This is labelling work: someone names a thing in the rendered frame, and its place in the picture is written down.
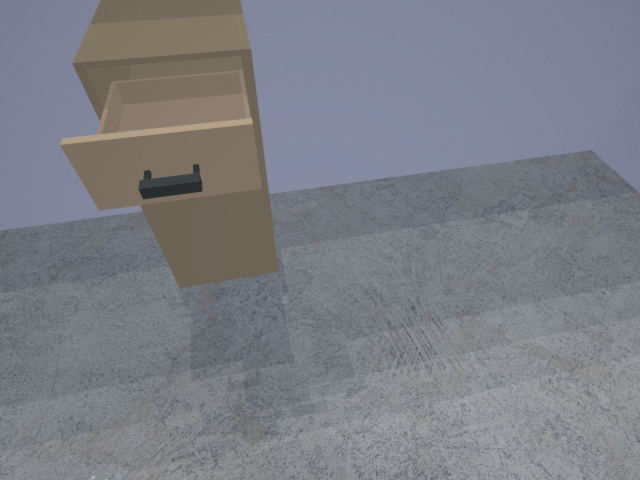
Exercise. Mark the drawer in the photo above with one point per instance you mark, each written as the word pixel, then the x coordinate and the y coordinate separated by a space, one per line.
pixel 167 125

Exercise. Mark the cabinet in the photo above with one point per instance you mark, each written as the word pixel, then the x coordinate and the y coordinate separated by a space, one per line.
pixel 205 239

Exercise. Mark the handle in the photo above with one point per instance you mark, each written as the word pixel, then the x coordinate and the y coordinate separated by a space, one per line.
pixel 168 186

